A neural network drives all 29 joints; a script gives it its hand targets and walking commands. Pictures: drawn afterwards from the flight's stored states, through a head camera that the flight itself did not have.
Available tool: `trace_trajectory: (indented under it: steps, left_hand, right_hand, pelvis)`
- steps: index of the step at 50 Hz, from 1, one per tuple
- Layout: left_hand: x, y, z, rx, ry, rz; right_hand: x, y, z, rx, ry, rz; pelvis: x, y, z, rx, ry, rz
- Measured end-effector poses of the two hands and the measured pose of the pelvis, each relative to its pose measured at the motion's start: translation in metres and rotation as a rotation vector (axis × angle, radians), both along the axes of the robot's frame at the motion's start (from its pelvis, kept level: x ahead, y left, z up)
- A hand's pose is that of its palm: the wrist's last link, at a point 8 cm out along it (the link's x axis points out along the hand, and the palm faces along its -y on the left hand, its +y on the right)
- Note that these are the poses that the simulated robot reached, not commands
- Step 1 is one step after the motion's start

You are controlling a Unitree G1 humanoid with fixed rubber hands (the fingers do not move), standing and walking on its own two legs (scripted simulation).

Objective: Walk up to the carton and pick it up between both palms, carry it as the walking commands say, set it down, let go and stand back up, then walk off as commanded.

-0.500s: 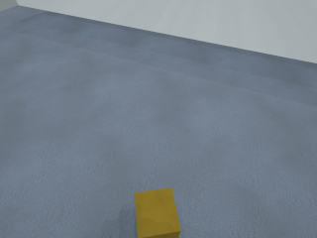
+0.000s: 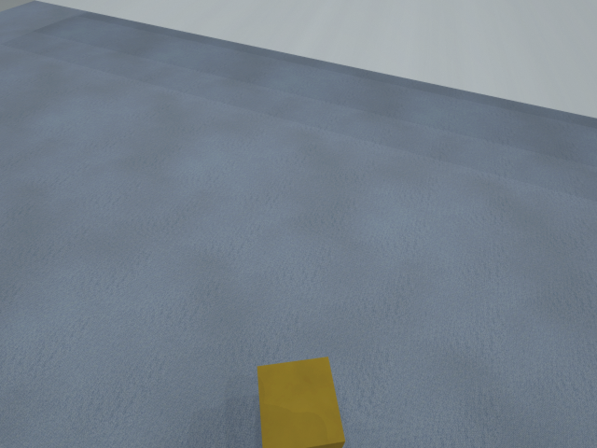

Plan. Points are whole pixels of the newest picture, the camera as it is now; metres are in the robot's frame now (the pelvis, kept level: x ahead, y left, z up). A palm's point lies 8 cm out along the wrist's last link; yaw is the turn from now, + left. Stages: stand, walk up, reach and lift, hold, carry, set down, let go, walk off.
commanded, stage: stand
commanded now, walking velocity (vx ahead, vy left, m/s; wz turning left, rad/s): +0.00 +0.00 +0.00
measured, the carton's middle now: (297, 415) +0.35 -0.01 -0.65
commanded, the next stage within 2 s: reach and lift in 0.44 s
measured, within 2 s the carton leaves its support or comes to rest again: neither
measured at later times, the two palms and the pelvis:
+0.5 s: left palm out of the picture +0.00 +0.22 -0.15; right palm out of the picture +0.01 -0.21 -0.15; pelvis -0.01 +0.01 -0.01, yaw +1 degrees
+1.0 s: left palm out of the picture +0.10 +0.20 -0.17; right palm out of the picture +0.13 -0.21 -0.17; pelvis -0.06 +0.00 -0.05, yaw +1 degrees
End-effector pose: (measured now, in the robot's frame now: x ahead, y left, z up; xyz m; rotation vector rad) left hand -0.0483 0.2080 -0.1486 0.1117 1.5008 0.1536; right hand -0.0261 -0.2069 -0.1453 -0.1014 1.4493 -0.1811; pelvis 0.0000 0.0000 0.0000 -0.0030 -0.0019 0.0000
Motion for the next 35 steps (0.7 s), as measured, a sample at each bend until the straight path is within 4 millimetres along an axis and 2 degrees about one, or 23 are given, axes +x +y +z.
trace_trajectory:
  steps: [7,16,22,23,24,27,29,30,32,35]
  left_hand:
    - [-0.001,0.007,0.001,0.007,0.009,-0.001]
    - [-0.01,-0.005,-0.002,-0.026,0.03,0.014]
    - [-0.012,-0.004,-0.001,-0.021,0.031,0.02]
    - [-0.001,-0.002,-0.002,-0.018,-0.001,0.034]
    - [0.02,0.004,-0.004,-0.006,-0.052,0.044]
    - [0.102,0.026,-0.005,0.034,-0.179,0.016]
    - [0.154,0.03,0.0,0.028,-0.231,-0.005]
    - [0.174,0.03,0.003,0.02,-0.239,-0.007]
    - [0.195,0.024,0.007,-0.002,-0.216,-0.007]
    - [0.195,0.004,0.004,-0.057,-0.143,-0.019]
  right_hand:
    - [-0.001,0.003,0.001,-0.002,-0.001,-0.002]
    - [-0.011,0.003,0.003,-0.012,0.016,-0.001]
    - [-0.011,0.007,0.002,0.001,0.007,-0.005]
    - [-0.001,0.008,0.001,0.01,-0.018,0.005]
    - [0.016,0.003,-0.001,-0.005,-0.051,0.013]
    - [0.086,-0.02,-0.002,-0.053,-0.14,0.084]
    - [0.133,-0.03,0.004,-0.077,-0.178,0.091]
    - [0.15,-0.031,0.008,-0.081,-0.18,0.09]
    - [0.172,-0.028,0.011,-0.062,-0.157,0.08]
    - [0.175,-0.015,0.014,-0.032,-0.096,0.102]
  pelvis:
    - [0.0,0.004,0.0,0.004,-0.001,0.0]
    - [-0.001,0.006,0.0,0.001,-0.009,0.005]
    - [-0.003,0.006,0.001,0.001,-0.011,0.011]
    - [-0.005,0.007,-0.001,0.0,0.013,0.012]
    - [-0.009,0.007,-0.004,0.0,0.051,0.011]
    - [-0.023,0.007,-0.017,0.003,0.124,0.01]
    - [-0.029,0.007,-0.023,0.004,0.169,0.005]
    - [-0.03,0.007,-0.026,0.003,0.192,0.004]
    - [-0.031,0.008,-0.029,-0.009,0.233,0.001]
    - [-0.029,0.009,-0.027,-0.009,0.249,-0.006]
